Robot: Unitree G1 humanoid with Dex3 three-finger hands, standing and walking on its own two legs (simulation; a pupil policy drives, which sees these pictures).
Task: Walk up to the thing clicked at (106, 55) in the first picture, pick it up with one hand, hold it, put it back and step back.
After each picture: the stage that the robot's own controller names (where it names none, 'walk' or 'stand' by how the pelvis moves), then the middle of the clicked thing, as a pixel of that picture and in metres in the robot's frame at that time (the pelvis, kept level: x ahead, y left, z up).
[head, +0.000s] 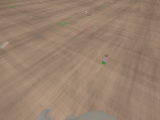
stand; (105, 59) +1.28 -0.31 -0.65
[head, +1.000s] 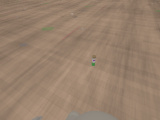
walk; (93, 60) +1.18 +0.05 -0.63
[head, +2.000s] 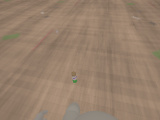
walk; (74, 77) +0.67 +0.28 -0.64
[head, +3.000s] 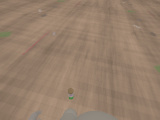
stand; (70, 94) +0.41 +0.20 -0.63
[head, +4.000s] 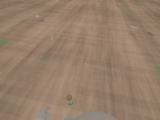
stand; (69, 100) +0.36 +0.21 -0.66
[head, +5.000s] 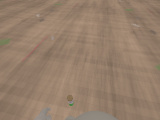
stand; (70, 100) +0.35 +0.21 -0.66
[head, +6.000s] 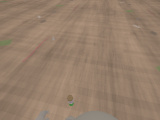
stand; (70, 100) +0.35 +0.21 -0.66
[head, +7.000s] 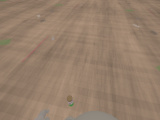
stand; (70, 101) +0.34 +0.21 -0.66
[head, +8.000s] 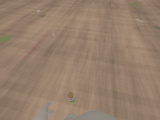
go down; (71, 97) +0.35 +0.21 -0.65
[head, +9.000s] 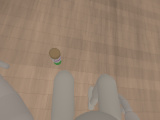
go down; (56, 57) +0.43 +0.25 -0.24
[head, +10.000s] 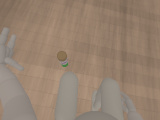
close in; (63, 60) +0.43 +0.24 -0.25
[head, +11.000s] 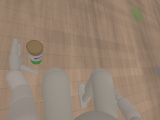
close in; (35, 54) +0.41 +0.28 -0.15
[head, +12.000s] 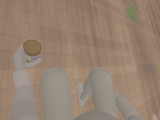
close; (32, 54) +0.40 +0.28 -0.15
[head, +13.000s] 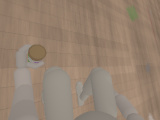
lift; (35, 57) +0.38 +0.27 -0.16
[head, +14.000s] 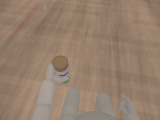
lift; (62, 72) +0.32 +0.18 +0.04
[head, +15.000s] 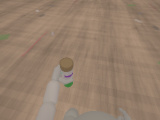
hold; (67, 74) +0.31 +0.16 +0.07
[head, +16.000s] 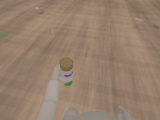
hold; (67, 73) +0.32 +0.16 +0.05
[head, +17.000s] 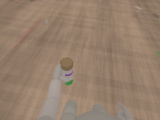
crouch; (67, 73) +0.34 +0.15 +0.00
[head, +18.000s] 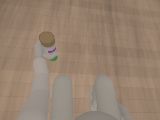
lower; (50, 49) +0.47 +0.23 -0.03
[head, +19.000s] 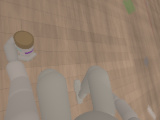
lower; (25, 49) +0.43 +0.29 -0.16
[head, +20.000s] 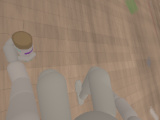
lower; (25, 50) +0.42 +0.30 -0.16
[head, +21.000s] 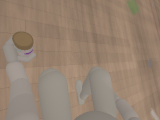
lower; (25, 50) +0.42 +0.31 -0.15
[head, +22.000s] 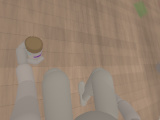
lower; (34, 53) +0.40 +0.28 -0.15
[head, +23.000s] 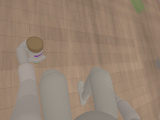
open; (35, 52) +0.42 +0.27 -0.16
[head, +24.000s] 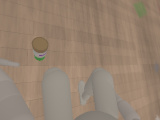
stand; (40, 51) +0.42 +0.26 -0.17
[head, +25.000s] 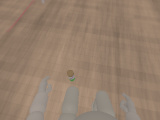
walk; (71, 76) +0.42 +0.19 -0.45
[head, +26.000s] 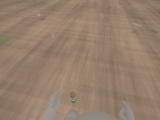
stand; (73, 97) +0.39 +0.17 -0.60
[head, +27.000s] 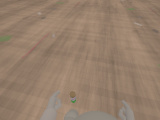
stand; (73, 97) +0.39 +0.17 -0.60
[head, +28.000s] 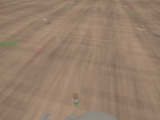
stand; (75, 99) +0.41 +0.16 -0.65
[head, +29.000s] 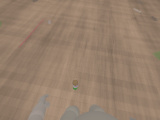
walk; (75, 85) +0.44 +0.13 -0.64
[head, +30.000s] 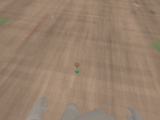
walk; (77, 68) +0.70 +0.19 -0.64
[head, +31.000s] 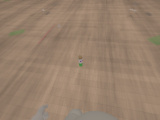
stand; (80, 61) +1.00 +0.25 -0.64
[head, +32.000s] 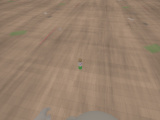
stand; (80, 64) +1.03 +0.21 -0.66
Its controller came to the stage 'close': yes
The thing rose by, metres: 0.69
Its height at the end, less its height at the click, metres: +0.00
